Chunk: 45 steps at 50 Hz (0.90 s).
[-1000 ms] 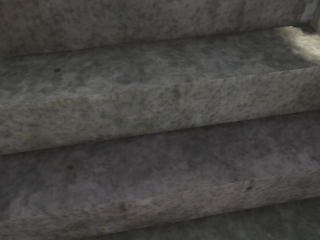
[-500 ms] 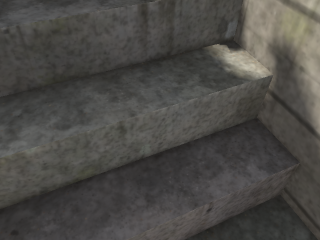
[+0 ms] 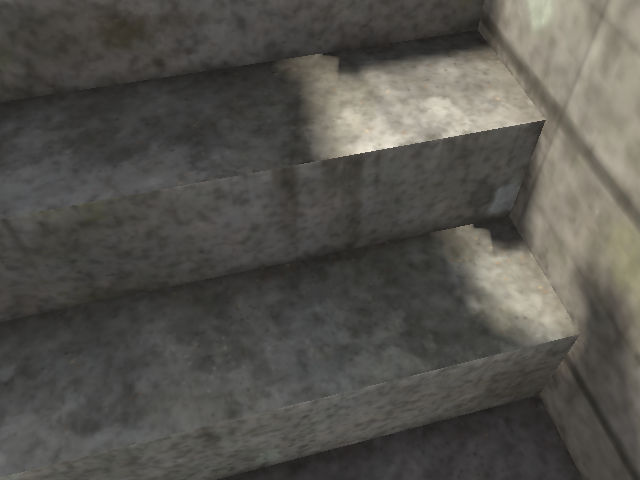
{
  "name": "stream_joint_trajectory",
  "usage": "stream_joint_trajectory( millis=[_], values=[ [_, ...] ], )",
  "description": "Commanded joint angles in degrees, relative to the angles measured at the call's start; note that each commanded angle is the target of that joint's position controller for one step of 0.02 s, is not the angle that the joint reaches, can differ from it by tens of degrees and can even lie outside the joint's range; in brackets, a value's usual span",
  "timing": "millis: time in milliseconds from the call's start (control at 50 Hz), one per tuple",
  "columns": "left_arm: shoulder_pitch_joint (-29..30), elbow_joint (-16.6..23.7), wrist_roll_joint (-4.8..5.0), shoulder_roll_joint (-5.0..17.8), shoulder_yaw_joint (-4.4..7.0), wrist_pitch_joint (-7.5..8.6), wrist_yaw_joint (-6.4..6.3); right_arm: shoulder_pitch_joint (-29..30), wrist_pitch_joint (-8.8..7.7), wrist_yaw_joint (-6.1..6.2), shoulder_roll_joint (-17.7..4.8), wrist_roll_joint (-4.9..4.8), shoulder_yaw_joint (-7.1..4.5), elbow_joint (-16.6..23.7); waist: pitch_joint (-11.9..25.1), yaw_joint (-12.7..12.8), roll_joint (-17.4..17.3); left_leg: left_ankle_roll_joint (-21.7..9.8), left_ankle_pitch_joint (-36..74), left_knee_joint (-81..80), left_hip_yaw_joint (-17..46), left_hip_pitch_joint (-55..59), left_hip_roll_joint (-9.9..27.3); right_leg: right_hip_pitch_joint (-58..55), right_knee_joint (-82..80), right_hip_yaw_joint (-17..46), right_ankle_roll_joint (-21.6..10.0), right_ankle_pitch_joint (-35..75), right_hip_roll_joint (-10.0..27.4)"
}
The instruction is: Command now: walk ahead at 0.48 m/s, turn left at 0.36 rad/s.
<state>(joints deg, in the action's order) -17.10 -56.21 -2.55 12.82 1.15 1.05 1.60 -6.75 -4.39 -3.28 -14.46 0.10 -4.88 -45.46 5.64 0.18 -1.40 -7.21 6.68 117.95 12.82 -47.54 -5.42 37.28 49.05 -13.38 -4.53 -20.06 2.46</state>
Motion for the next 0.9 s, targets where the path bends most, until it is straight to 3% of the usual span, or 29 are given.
stream_joint_trajectory(
  millis=[20,60,100,180,220,260,280,300,320,400,460,480,500,520,540,560,620,640,680,700,740,760,780,800,820,840,860,880,900],
  values=[
    [-12.93,-4.52,-1.46,-6.33,-4.10,2.36,1.73,5.66,2.10,-2.48,2.51,-0.23,2.11,3.39,9.62,2.66,6.51,-6.30,-4.31,2.86,-2.80,-25.61,1.74,-35.66,-20.79,21.46,1.45,32.88,7.52],
    [-16.37,-6.25,-2.56,-5.59,-4.45,3.45,0.96,6.90,1.87,-1.96,5.91,0.03,3.80,4.04,9.01,1.35,5.56,-8.90,-10.63,11.77,-2.77,-33.45,1.38,-37.42,-21.07,20.96,-4.03,36.86,9.58],
    [-19.79,-7.72,-2.34,-7.23,-5.13,4.82,2.03,9.20,3.42,-2.83,6.77,0.61,5.73,4.03,6.23,1.70,6.02,-11.75,-15.52,26.49,-3.83,-41.64,2.62,-35.16,-25.46,22.59,-8.86,16.73,11.19],
    [-11.07,-7.85,-4.88,-6.03,-5.67,6.18,3.38,9.15,5.02,-3.73,6.14,-0.01,6.51,4.47,-3.19,-4.30,0.25,-12.34,-1.65,22.13,-7.11,-45.88,8.50,-22.46,-35.45,14.35,-6.91,6.03,13.70],
    [-10.27,-8.05,-6.15,-6.01,-5.89,7.18,2.30,15.08,5.07,-3.93,4.12,-1.73,5.82,6.53,-2.16,-2.91,1.55,-11.94,0.11,12.73,-13.45,-36.19,11.34,-15.38,-38.78,5.87,-5.08,12.13,11.00],
    [-20.57,-11.66,-6.58,-3.61,-5.84,6.04,2.85,25.03,6.70,-1.92,2.26,-2.44,5.76,10.93,0.55,3.12,5.55,-9.84,-7.55,2.51,-16.76,-38.37,13.34,-22.95,-39.89,5.10,-6.36,19.33,13.17],
    [-25.28,-13.93,-6.44,-3.24,-5.65,5.08,3.20,27.09,7.46,-1.45,4.78,-1.43,6.76,11.83,-0.19,4.35,5.17,-10.17,-9.54,-2.96,-16.33,-41.55,14.85,-28.90,-39.60,6.03,-6.84,20.85,14.95],
    [-21.78,-12.70,-2.80,-0.58,-4.41,4.20,4.70,33.80,8.39,-2.19,4.06,-0.50,7.43,13.42,-2.03,6.45,4.53,-8.77,-32.21,-17.94,-19.89,-34.61,14.29,-25.92,-46.74,4.84,-6.99,19.13,17.23],
    [-22.39,-13.92,-0.87,0.11,-4.31,3.27,6.44,33.90,10.09,-2.53,6.07,-0.47,8.40,12.70,-2.25,6.17,7.63,-9.49,-35.81,-21.91,-22.53,-29.51,13.53,-23.77,-49.16,7.02,-10.42,21.82,19.14],
    [-17.39,-11.77,0.66,7.06,-2.74,6.33,4.92,19.20,7.33,-4.46,8.71,0.04,8.64,5.34,4.30,-0.20,13.34,-8.12,-38.64,-28.09,-24.21,-21.04,5.81,-46.52,-33.97,-3.32,-7.88,93.33,19.13],
    [-16.49,-11.08,-3.03,9.17,-1.53,7.43,5.08,13.09,6.53,-2.42,5.12,-0.97,8.42,3.28,11.84,-1.42,16.33,-7.54,-28.26,-39.05,-20.31,-2.50,2.55,-47.19,-24.30,-1.53,-9.14,116.65,17.33],
    [-9.17,-1.61,5.80,5.20,-0.16,6.78,-2.78,4.54,5.37,3.13,6.15,1.20,5.57,2.99,10.46,-4.62,7.14,-6.46,-46.66,-43.62,-21.78,15.32,-3.70,-34.95,-10.93,-5.48,-4.92,110.34,14.43],
    [-6.47,0.73,6.45,9.07,0.44,7.14,-4.94,1.31,6.05,5.13,5.07,0.58,5.01,0.90,8.81,-6.09,7.66,-6.71,-49.25,-51.40,-18.13,21.77,-4.78,-24.82,-4.43,-4.19,-5.98,98.24,13.96],
    [-1.91,5.66,5.41,9.27,0.74,7.06,-4.64,-1.58,6.84,6.03,1.82,0.84,3.15,-0.38,5.59,-7.27,3.33,-8.69,-54.53,-61.81,-5.66,27.05,-2.64,-12.80,6.08,-1.86,-4.71,73.99,10.21],
    [8.13,11.05,4.00,6.29,0.64,6.81,-3.10,-2.71,6.70,6.12,-4.04,1.42,0.82,-1.79,3.00,-7.95,-10.06,-14.35,-64.09,-83.42,25.74,28.87,6.32,4.75,33.81,4.26,-1.86,23.50,-0.96],
    [11.89,15.27,0.51,2.07,0.39,6.62,-1.40,0.81,5.57,5.69,-3.48,2.48,0.52,0.11,2.29,-6.38,-5.37,-15.73,-60.93,-95.17,37.32,22.27,9.98,9.44,60.85,17.32,-0.41,15.71,-3.46],
    [16.18,26.76,0.26,-8.35,-2.36,6.65,-1.81,-4.89,1.84,5.56,-0.16,3.35,0.92,-6.84,-10.74,-0.12,-1.22,-11.22,-45.18,-94.34,28.56,19.49,12.03,29.41,80.64,20.29,-1.25,4.89,-3.35],
    [11.52,18.60,1.51,-2.29,-1.59,4.00,1.82,-11.96,1.93,0.24,2.01,3.22,3.24,-8.48,-8.35,-3.85,2.93,-12.58,-17.61,-87.66,24.41,23.70,11.70,37.59,76.96,33.06,-4.97,13.34,-8.16],
    [13.92,21.87,0.96,1.05,-1.22,3.44,2.67,-7.60,0.81,-2.24,2.17,2.33,2.43,-7.58,-5.04,3.26,1.70,-10.98,-4.25,-90.31,13.36,23.96,13.54,36.53,71.88,23.91,-6.42,-1.51,-3.86],
    [18.57,23.57,0.44,0.70,-2.03,3.26,2.90,-10.62,1.33,-2.16,1.69,2.15,1.61,-8.93,-3.63,1.98,-2.99,-11.53,-7.19,-91.31,12.56,25.52,13.19,41.00,82.05,22.08,-6.65,-14.10,-6.00],
    [21.10,24.21,0.37,-1.14,-3.40,2.05,3.00,-19.20,1.46,-1.86,2.90,5.60,2.48,-13.87,-4.57,2.09,-1.28,-8.19,-12.94,-93.35,12.59,30.11,14.11,52.55,91.33,23.44,-8.83,-15.95,-6.01],
    [26.29,29.55,0.29,-0.16,-3.96,1.43,2.55,-21.92,1.65,-2.94,0.61,8.23,2.63,-14.61,-1.52,2.94,3.54,-4.81,-12.40,-93.74,7.99,26.49,10.88,46.09,73.06,19.56,-10.09,-6.37,-3.02],
    [37.02,36.76,1.95,2.40,-4.27,0.96,2.07,-21.58,1.16,-3.05,-2.67,9.10,1.31,-14.54,-4.48,1.93,2.73,-3.29,-9.47,-99.28,2.57,16.03,6.64,37.01,57.13,17.27,-12.54,-7.35,-0.61],
    [40.46,40.14,2.18,2.09,-5.45,-1.36,3.10,-14.76,2.40,-4.79,-9.52,7.67,0.03,-12.60,0.26,6.69,-2.25,-9.65,7.80,-117.46,4.84,-8.37,9.07,0.30,42.32,12.42,-7.02,-2.21,-2.16],
    [34.09,38.81,4.24,2.46,-3.73,-1.87,4.39,-8.52,0.14,-6.12,-15.89,3.59,-1.79,-8.53,0.73,12.05,-7.83,-11.71,40.26,-117.18,8.13,-14.75,11.80,-17.77,43.27,7.81,0.90,-1.02,-5.01],
    [20.75,33.55,5.95,5.64,-2.39,-2.52,4.37,-5.10,-1.33,-7.17,-18.05,1.10,-2.20,-7.45,7.70,16.50,-4.67,-9.61,71.33,-110.88,5.05,-1.23,15.87,-18.81,40.32,9.91,0.69,11.03,-6.61],
    [16.28,31.09,4.74,10.10,-0.47,-4.07,5.97,-3.82,-1.90,-6.48,-19.28,-1.27,-3.96,-6.42,9.98,17.77,-2.38,-7.87,88.91,-98.75,-0.64,18.65,13.57,-9.14,23.63,6.25,0.46,6.90,-8.88],
    [5.69,22.50,4.46,10.38,0.24,-2.83,5.38,-16.37,-2.55,-7.12,-7.76,3.62,-0.38,-8.14,23.35,7.40,2.94,-7.86,83.96,-83.57,4.13,12.64,13.09,-32.41,10.70,18.78,-5.57,10.23,-7.49],
    [-8.20,17.34,2.93,12.30,1.00,-3.82,3.92,-19.31,-1.07,-7.70,0.44,8.37,2.55,-9.13,33.94,10.48,15.39,-7.23,47.56,-63.04,4.97,2.72,8.12,-45.82,-6.31,45.37,-15.31,1.96,4.37]
  ],
)
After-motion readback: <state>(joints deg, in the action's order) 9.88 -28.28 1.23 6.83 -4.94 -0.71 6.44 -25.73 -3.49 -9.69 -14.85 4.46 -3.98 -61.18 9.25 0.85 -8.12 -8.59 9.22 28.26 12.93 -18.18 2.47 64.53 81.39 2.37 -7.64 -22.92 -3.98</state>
